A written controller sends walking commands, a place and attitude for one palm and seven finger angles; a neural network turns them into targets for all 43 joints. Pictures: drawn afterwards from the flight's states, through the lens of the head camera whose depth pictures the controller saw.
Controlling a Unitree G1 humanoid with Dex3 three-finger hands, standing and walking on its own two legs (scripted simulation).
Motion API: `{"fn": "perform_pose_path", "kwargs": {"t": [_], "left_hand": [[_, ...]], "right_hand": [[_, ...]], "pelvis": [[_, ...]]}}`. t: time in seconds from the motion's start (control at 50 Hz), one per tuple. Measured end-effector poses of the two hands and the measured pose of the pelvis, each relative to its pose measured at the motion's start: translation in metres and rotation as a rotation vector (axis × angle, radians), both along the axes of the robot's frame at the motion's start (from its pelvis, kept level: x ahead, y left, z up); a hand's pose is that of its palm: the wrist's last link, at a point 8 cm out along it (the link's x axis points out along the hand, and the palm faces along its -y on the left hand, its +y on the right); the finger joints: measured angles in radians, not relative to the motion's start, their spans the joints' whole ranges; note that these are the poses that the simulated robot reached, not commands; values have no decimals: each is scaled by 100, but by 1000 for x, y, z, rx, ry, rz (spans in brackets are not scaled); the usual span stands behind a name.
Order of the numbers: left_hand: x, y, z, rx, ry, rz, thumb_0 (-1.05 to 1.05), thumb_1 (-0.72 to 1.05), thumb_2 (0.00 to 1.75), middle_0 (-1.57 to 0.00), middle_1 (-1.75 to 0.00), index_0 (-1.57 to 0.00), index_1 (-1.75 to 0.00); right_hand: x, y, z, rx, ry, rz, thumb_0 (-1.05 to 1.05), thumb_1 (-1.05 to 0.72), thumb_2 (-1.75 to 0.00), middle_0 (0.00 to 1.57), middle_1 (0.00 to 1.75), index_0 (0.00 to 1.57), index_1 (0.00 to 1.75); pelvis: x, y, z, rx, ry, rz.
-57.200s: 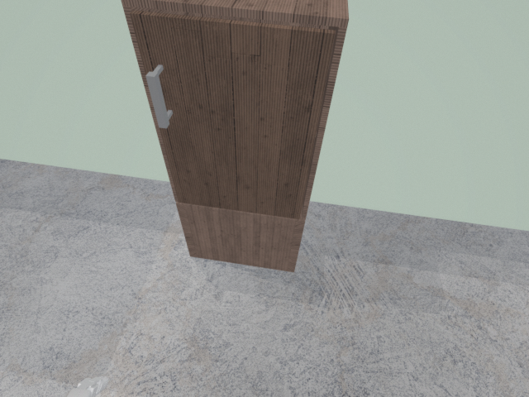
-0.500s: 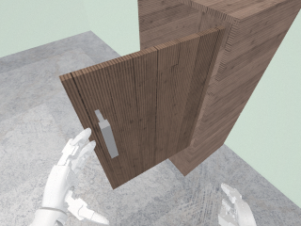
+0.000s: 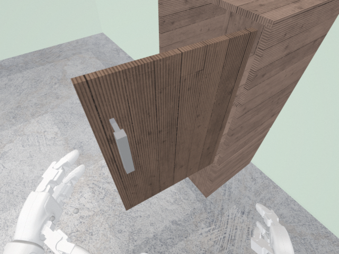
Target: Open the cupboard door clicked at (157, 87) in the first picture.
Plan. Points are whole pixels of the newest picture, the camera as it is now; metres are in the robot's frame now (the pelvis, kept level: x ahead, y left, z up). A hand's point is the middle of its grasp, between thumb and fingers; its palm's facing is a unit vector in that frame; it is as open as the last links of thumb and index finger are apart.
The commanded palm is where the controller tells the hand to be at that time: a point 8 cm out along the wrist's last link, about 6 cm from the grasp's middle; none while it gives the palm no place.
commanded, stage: draw the hand back to the body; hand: left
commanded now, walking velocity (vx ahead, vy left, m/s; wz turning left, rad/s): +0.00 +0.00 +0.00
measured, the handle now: (121, 146) +0.32 +0.13 +0.10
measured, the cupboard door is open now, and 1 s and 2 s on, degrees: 84 84 84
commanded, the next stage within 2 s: step back with the hand held close in 1.58 s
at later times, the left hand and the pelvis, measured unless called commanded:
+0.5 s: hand (49, 201) +0.18 +0.22 +0.13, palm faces -0.01 -1.00 -0.09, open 16.2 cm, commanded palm +0.15 +0.28 +0.15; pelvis +0.00 +0.02 +0.02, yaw +0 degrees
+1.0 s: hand (25, 164) +0.22 +0.26 +0.18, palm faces +0.38 -0.84 -0.40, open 11.5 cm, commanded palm +0.17 +0.30 +0.20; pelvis +0.03 +0.01 +0.05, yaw -2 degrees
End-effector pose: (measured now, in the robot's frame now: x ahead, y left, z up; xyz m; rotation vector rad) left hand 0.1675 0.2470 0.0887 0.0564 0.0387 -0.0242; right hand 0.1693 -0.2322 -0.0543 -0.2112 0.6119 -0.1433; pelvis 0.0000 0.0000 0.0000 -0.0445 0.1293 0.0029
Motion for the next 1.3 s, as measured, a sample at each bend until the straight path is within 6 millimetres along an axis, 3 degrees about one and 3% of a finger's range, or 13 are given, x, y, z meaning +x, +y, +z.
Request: {"fn": "perform_pose_path", "kwargs": {"t": [0.2,0.52,0.56,0.66,0.82,1.04,1.3], "left_hand": [[12,1,20,16,-60,-39,-2,-50,30,-15,-30,-15,-30],[-3,29,49,31,-55,14,-2,-47,31,-15,-30,-15,-30],[-2,32,56,122,-52,79,-1,-44,33,-16,-30,-15,-30],[-6,37,69,235,-33,258,-1,-31,38,-16,-30,-16,-30],[-3,46,85,329,-30,372,-1,-6,49,-17,-30,-17,-30],[19,47,116,394,-109,403,0,32,65,-19,-30,-19,-30],[25,45,138,420,-178,452,1,75,84,-21,-30,-20,-30]], "right_hand": [[-8,14,6,19,-28,-8,2,-90,-90,20,30,20,30],[2,31,26,14,-89,41,2,-90,-90,20,30,20,30],[4,31,29,1,-87,41,2,-90,-90,20,30,20,30],[8,35,35,2,-68,24,2,-90,-90,20,30,20,30],[11,37,29,5,17,39,2,-90,-90,20,30,20,30],[26,26,27,28,53,30,2,-90,-90,20,30,20,30],[40,4,31,23,57,20,2,-90,-90,20,30,20,30]], "pelvis": [[-3,9,4,-4,-21,-5],[0,19,17,-7,-76,3],[0,19,20,-5,-89,-4],[4,21,30,4,-113,-17],[15,20,41,17,-145,-18],[32,13,49,30,-163,-33],[37,-2,52,33,-175,-36]]}}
